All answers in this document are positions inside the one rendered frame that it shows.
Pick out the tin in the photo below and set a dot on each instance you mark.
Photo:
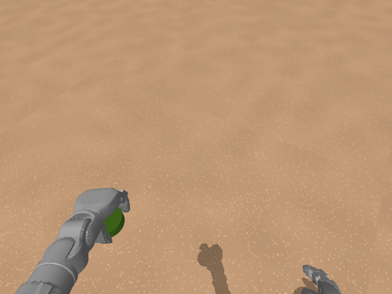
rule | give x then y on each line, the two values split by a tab
115	222

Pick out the left robot arm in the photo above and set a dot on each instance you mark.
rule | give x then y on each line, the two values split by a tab
66	257

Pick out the right robot hand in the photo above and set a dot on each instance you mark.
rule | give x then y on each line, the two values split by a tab
320	279

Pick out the left robot hand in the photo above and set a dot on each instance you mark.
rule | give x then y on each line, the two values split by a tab
103	202

